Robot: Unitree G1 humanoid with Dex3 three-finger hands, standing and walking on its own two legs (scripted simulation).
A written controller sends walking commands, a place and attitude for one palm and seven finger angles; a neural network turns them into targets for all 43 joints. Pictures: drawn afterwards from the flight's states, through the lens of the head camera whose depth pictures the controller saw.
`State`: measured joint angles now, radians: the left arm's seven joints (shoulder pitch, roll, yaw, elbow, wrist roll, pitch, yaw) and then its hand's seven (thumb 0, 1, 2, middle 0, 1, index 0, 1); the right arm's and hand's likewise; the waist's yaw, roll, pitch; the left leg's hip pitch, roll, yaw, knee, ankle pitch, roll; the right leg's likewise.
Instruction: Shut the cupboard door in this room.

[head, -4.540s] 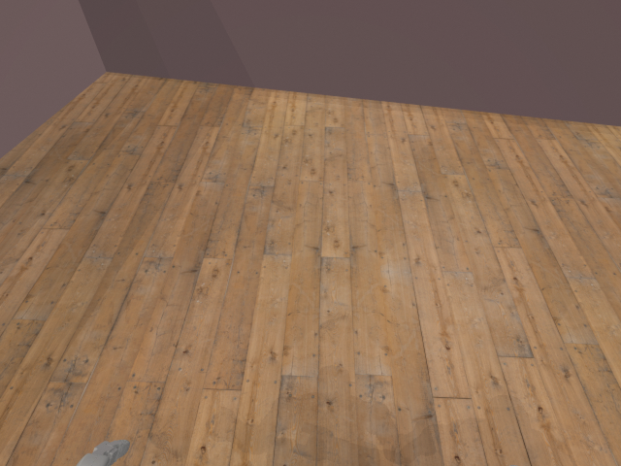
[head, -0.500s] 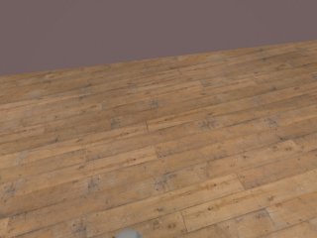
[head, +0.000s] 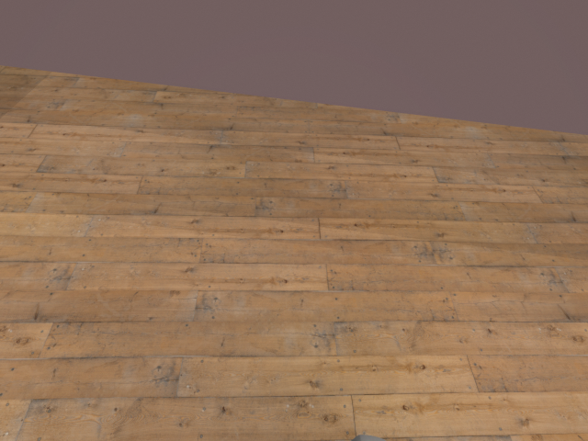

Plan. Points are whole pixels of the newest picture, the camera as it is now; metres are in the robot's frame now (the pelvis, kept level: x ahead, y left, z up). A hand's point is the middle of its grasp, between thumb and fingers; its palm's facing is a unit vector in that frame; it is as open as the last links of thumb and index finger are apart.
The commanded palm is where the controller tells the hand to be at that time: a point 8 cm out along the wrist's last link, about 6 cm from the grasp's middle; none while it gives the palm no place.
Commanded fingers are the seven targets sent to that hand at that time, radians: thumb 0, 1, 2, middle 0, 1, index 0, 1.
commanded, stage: turn or walk to find it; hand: left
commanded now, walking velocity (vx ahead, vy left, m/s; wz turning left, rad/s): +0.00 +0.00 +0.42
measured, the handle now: out of the picture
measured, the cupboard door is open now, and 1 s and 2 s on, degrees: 88 88 88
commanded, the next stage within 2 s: none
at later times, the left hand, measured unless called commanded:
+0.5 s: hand out of the picture +0.01 +0.14 -0.15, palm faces +0.25 -0.93 -0.27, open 7.3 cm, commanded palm none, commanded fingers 0.00 0.90 0.90 -0.20 -0.30 -0.20 -0.30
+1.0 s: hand out of the picture -0.12 +0.20 -0.17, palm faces +0.47 -0.85 -0.24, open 7.4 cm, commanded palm none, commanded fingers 0.00 0.90 0.90 -0.20 -0.30 -0.20 -0.30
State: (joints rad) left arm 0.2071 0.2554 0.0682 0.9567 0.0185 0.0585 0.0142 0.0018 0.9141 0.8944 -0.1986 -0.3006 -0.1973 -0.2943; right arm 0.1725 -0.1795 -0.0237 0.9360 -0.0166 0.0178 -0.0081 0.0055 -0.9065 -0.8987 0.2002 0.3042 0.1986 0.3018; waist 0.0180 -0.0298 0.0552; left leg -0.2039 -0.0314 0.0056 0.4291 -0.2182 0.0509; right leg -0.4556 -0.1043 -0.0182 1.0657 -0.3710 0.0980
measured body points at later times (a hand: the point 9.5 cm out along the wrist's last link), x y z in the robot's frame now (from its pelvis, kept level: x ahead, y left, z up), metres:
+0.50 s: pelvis -0.03 -0.06 +0.00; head -0.01 -0.10 +0.45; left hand -0.01 +0.18 -0.13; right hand +0.04 -0.32 -0.17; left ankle -0.10 +0.10 -0.65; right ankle +0.00 -0.15 -0.74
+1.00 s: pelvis -0.08 -0.01 +0.00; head -0.07 +0.02 +0.45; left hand -0.15 +0.25 -0.16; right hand +0.11 -0.19 -0.13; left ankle -0.11 +0.07 -0.74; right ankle -0.03 -0.16 -0.67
